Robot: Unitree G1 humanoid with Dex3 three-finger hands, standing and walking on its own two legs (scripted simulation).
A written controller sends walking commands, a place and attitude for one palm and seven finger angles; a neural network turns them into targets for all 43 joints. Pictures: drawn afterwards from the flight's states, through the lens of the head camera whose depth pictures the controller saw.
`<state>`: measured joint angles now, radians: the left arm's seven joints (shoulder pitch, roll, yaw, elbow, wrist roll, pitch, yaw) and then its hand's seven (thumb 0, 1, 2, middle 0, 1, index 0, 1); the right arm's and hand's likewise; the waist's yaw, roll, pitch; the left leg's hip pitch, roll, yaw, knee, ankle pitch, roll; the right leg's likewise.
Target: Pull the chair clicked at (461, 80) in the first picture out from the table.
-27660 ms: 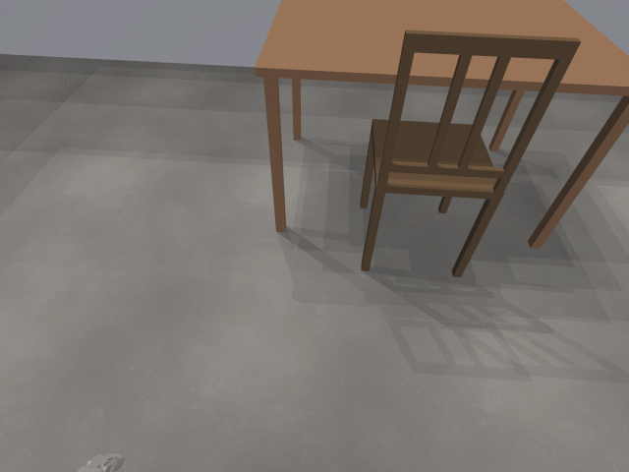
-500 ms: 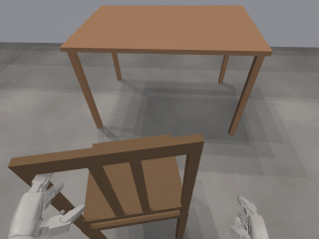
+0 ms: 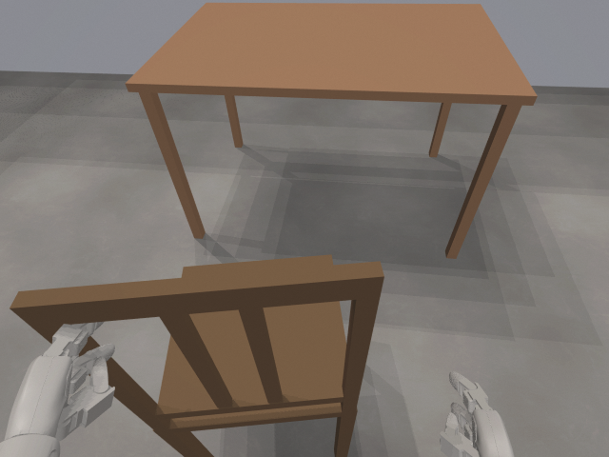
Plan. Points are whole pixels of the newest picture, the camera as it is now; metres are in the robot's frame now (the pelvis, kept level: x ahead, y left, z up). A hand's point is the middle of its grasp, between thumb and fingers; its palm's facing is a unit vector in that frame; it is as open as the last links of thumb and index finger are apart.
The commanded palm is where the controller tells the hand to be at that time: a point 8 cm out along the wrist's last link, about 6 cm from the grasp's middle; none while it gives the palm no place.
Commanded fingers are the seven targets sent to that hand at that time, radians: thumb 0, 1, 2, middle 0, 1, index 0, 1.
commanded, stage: draw the hand back to the body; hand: left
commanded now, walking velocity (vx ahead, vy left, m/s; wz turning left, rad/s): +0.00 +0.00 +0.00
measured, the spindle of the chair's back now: (203, 366) +0.25 +0.20 -0.06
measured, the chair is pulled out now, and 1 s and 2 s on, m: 0.65 0.65 0.65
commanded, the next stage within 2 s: step back with the hand held close in 0.06 s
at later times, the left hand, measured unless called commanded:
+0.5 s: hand (90, 409) +0.14 +0.25 +0.07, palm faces +0.12 -0.85 -0.51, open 7.2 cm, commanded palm +0.10 +0.30 +0.18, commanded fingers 0.00 0.90 0.90 -0.20 -0.30 -0.20 -0.30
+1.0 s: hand out of the picture +0.09 +0.31 +0.15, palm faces +0.44 -0.78 -0.45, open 7.4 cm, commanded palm +0.03 +0.34 +0.18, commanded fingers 0.00 0.90 0.90 -0.20 -0.30 -0.20 -0.30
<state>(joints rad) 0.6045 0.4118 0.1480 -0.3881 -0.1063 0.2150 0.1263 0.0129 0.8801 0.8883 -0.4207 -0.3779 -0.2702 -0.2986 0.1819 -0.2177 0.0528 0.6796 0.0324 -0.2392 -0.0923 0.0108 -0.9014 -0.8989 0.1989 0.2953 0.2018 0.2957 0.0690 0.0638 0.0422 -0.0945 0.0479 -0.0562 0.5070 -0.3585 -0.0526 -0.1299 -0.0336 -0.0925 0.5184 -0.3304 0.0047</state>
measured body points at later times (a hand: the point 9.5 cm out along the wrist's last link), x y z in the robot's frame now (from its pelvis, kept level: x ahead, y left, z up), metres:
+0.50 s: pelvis -0.05 +0.01 +0.00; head +0.02 +0.00 +0.45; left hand +0.13 +0.30 +0.10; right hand +0.14 -0.23 -0.08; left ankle -0.05 +0.15 -0.73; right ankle -0.03 -0.12 -0.73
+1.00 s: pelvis -0.12 +0.04 -0.01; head -0.13 +0.04 +0.44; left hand +0.06 +0.35 +0.17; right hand +0.03 -0.20 -0.09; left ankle -0.05 +0.15 -0.73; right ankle -0.05 -0.11 -0.72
